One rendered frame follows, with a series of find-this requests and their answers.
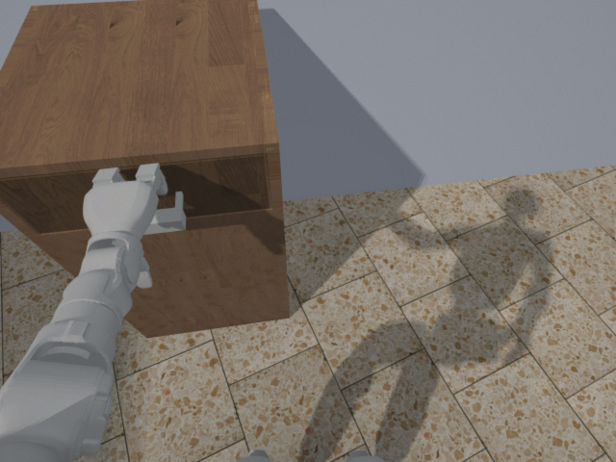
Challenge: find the robot left forearm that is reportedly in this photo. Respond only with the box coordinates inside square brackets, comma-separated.
[0, 231, 142, 413]

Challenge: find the left robot shin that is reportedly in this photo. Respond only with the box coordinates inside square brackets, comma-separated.
[248, 449, 270, 459]

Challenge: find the drawer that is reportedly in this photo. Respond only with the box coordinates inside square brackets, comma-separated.
[0, 153, 270, 234]

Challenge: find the handle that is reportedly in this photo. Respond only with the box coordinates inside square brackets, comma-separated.
[144, 192, 186, 235]

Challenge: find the left robot upper arm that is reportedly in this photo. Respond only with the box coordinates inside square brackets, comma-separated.
[0, 360, 115, 462]

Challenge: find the cabinet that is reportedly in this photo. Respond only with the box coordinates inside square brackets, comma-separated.
[0, 0, 290, 338]

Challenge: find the left robot hand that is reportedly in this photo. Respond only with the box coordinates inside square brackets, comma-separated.
[83, 163, 167, 289]

